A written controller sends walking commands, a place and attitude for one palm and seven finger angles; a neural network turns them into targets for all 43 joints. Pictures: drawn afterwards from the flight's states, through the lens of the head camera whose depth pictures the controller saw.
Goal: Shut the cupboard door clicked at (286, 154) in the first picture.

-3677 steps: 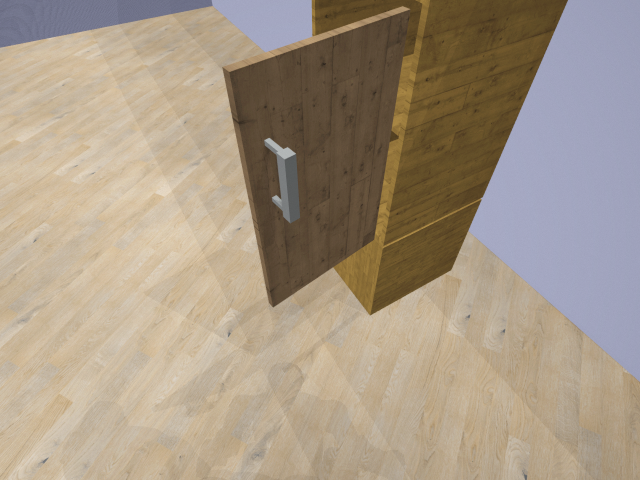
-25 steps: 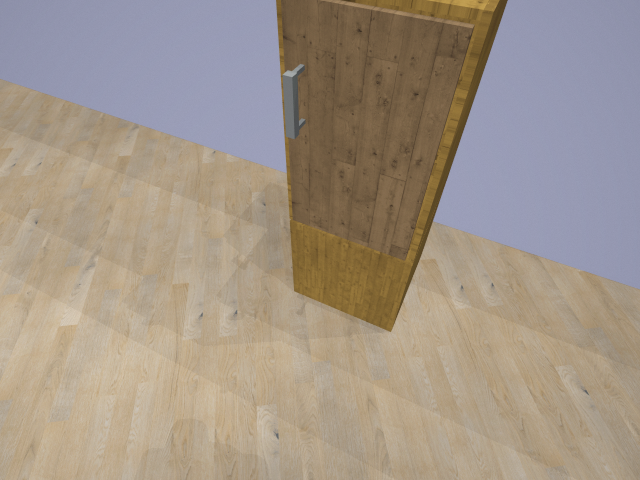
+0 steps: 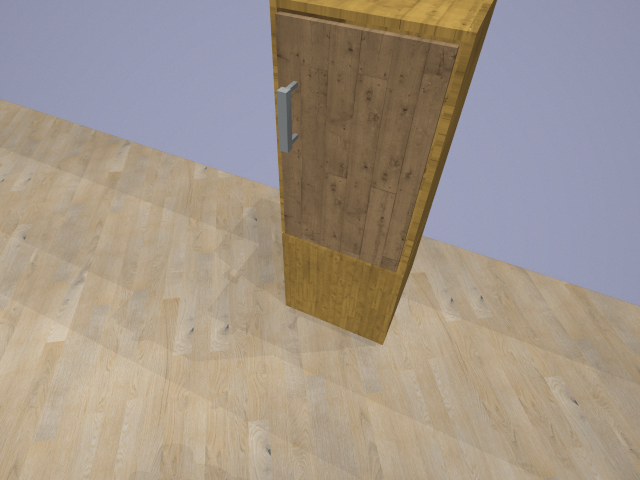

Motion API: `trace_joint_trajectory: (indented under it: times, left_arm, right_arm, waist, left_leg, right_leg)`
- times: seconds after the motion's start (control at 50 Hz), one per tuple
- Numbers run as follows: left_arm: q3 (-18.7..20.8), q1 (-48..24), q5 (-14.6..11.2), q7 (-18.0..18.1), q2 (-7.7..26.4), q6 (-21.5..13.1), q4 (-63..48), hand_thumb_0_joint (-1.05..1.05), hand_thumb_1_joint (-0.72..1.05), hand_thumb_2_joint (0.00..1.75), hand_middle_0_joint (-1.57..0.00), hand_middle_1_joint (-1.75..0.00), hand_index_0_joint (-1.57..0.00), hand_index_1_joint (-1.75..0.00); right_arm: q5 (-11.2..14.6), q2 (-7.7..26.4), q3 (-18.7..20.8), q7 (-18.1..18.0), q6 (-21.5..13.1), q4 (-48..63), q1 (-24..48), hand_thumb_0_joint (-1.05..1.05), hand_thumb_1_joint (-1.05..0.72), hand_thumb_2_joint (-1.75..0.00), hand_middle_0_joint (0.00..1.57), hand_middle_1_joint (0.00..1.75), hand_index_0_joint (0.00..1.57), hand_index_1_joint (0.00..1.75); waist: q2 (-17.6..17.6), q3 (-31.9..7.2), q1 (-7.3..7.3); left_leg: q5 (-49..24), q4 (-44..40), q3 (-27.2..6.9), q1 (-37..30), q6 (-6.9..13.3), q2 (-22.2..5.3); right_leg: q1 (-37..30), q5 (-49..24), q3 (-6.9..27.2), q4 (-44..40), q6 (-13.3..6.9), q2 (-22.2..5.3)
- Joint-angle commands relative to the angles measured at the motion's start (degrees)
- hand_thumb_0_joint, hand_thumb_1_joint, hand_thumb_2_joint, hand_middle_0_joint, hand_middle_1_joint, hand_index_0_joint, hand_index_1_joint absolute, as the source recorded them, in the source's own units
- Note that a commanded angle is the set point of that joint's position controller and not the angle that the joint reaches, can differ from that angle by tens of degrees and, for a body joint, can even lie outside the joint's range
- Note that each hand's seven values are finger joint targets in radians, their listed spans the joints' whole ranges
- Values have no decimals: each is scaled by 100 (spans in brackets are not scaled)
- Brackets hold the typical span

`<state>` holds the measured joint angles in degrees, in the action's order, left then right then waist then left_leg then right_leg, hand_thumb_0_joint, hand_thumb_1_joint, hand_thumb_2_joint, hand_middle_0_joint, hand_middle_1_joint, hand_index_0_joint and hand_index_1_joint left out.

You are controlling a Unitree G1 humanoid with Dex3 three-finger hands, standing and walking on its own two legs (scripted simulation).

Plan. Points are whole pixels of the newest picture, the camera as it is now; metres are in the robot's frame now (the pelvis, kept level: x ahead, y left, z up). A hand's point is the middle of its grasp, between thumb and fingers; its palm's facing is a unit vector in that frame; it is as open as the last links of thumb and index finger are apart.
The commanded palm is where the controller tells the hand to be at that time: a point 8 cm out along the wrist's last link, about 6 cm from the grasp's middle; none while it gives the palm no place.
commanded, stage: look to check the result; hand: left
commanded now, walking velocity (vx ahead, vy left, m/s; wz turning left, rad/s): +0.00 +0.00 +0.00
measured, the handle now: (289, 117) +0.81 +0.10 +0.05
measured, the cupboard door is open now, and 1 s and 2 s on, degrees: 0 0 0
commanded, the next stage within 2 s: stand and wait in 0.58 s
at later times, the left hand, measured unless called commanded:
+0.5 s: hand out of the picture -0.03 +0.16 -0.18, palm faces +0.03 -0.99 -0.16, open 7.3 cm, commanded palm none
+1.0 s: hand out of the picture -0.01 +0.16 -0.17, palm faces +0.02 -0.99 -0.16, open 7.3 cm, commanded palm none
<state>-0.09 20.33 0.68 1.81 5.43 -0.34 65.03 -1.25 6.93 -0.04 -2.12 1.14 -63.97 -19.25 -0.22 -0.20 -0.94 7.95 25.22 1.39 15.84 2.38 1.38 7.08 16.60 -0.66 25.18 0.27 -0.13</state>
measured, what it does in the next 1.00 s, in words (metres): stands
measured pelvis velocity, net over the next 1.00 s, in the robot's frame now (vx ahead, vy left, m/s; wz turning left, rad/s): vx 0.03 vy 0.00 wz -0.01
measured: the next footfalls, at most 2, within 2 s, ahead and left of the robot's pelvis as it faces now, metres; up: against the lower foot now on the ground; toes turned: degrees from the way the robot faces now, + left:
none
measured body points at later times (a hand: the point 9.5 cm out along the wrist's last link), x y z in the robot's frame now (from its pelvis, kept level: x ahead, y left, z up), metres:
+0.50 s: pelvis +0.01 +0.00 +0.00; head +0.02 +0.00 +0.45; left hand -0.03 +0.21 -0.16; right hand +0.00 -0.22 -0.16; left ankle +0.06 +0.09 -0.74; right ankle -0.03 -0.12 -0.74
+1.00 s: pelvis +0.03 +0.00 +0.00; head +0.04 +0.00 +0.45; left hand -0.01 +0.21 -0.16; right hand +0.01 -0.22 -0.16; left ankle +0.06 +0.09 -0.74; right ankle -0.03 -0.12 -0.74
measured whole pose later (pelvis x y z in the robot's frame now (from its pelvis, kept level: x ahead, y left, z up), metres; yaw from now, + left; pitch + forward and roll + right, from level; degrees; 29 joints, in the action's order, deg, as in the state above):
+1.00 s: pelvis +0.03 +0.00 +0.00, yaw -1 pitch -1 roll +0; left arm 0.0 19.5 0.4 2.0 7.3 -0.3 65.9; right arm -0.9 7.7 -0.6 -2.3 0.6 -64.9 -16.4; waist -0.4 2.2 -0.6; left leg 9.8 23.7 1.9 12.8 2.2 1.6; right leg 3.5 17.4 -0.1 22.0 0.2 -0.4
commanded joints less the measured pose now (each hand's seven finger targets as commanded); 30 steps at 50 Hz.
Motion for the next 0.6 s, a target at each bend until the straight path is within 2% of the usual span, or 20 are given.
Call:
trace_joint_trajectory:
  times: [0.0, 0.2, 0.24, 0.4, 0.54, 0.58]
  left_arm:
    - [128, 635, 7, 43, 585, 15, -17, 0, 90, 90, -20, -30, -20, -30]
    - [118, 610, -8, 41, 651, 12, 14, 0, 90, 90, -20, -30, -20, -30]
    - [116, 626, -4, 46, 696, -2, 16, 0, 90, 90, -20, -30, -20, -30]
    - [94, 597, -11, 55, 666, -9, 46, 0, 90, 90, -20, -30, -20, -30]
    - [98, 586, -1, 57, 699, 2, 42, 0, 90, 90, -20, -30, -20, -30]
    - [92, 557, -4, 54, 660, 6, 45, 0, 90, 90, -20, -30, -20, -30]
  right_arm:
    - [22, 532, 99, -32, -74, 143, -371, 0, -90, -90, 20, 30, 20, 30]
    - [41, 607, 85, -36, -85, 116, -310, 0, -90, -90, 20, 30, 20, 30]
    - [64, 652, 92, -35, -86, 125, -284, 0, -90, -90, 20, 30, 20, 30]
    - [54, 630, 74, -34, -97, 65, -182, 0, -90, -90, 20, 30, 20, 30]
    - [69, 669, 74, -34, -95, 72, -121, 0, -90, -90, 20, 30, 20, 30]
    - [51, 652, 72, -36, -100, 67, -108, 0, -90, -90, 20, 30, 20, 30]
  waist:
    - [152, 734, 50]
    - [62, 602, 53]
    - [-45, 590, 58]
    - [-16, 537, 40]
    - [13, 736, 66]
    - [55, 684, 45]
  left_leg:
    - [689, -662, -752, -143, -5, -569]
    - [327, -634, -737, -367, 13, -616]
    - [160, -568, -701, -454, 15, -616]
    - [-108, -534, -643, -599, 13, -630]
    - [27, -608, -649, -541, 3, -621]
    - [31, -630, -656, -568, 2, -621]
  right_leg:
    - [833, 164, 437, -695, -286, -418]
    - [685, -71, 404, -718, -258, -427]
    - [694, -105, 417, -751, -257, -424]
    - [638, -278, 429, -773, -236, -462]
    - [683, -194, 403, -808, -224, -448]
    - [651, -224, 421, -791, -224, -456]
